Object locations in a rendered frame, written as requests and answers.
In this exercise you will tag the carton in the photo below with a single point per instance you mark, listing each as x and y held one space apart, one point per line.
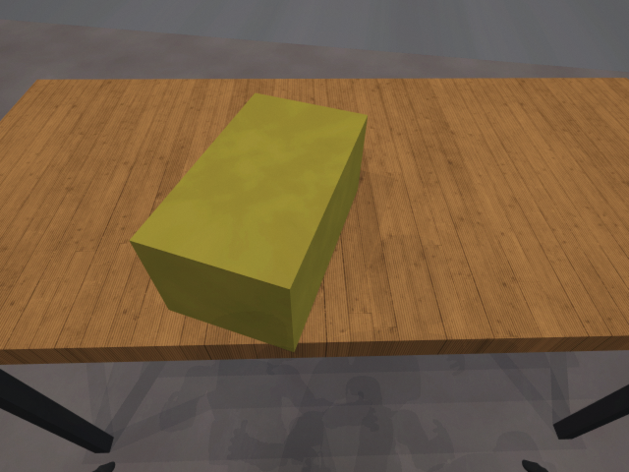
244 239

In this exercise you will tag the table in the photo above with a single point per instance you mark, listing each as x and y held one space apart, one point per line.
492 216

